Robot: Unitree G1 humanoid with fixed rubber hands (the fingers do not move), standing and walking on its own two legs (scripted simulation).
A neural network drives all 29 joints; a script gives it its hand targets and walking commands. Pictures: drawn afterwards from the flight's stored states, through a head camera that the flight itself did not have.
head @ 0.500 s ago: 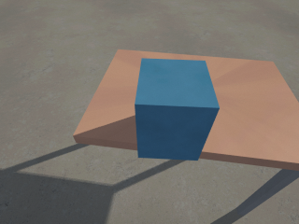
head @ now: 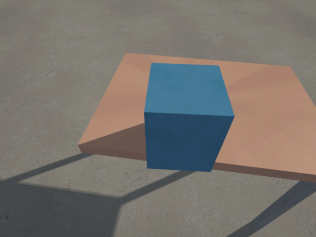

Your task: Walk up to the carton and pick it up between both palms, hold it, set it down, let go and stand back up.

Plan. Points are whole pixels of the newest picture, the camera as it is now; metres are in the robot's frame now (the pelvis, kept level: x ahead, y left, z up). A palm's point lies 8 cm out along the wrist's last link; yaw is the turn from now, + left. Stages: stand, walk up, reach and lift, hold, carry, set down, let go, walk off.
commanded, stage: walk up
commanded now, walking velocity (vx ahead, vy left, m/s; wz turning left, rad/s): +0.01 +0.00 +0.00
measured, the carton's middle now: (181, 118) +0.46 -0.04 +0.05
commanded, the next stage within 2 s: stand in 0.44 s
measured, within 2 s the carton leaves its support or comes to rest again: neither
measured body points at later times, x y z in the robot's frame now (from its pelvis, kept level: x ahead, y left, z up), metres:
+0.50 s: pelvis +0.01 +0.00 +0.00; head +0.01 +0.00 +0.45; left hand -0.05 +0.19 -0.16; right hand -0.03 -0.19 -0.16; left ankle -0.02 +0.11 -0.74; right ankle +0.01 -0.10 -0.74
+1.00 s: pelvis -0.02 +0.00 -0.02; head +0.02 +0.02 +0.43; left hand +0.21 +0.18 -0.14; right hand +0.17 -0.17 -0.15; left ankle -0.03 +0.11 -0.74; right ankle +0.01 -0.10 -0.74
